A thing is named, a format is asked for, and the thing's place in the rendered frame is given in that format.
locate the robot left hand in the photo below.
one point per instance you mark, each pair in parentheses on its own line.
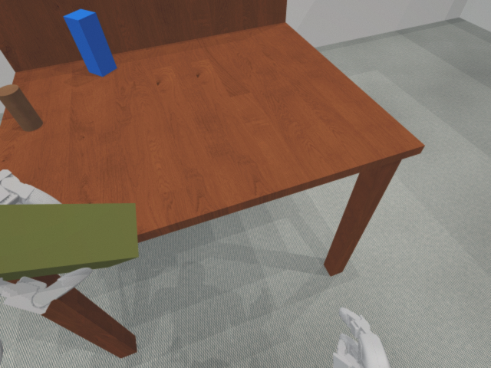
(29,294)

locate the table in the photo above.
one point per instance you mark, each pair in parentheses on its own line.
(215,106)

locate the robot right hand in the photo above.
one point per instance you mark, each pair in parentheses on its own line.
(369,352)

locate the sponge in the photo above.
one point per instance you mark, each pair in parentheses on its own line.
(45,239)

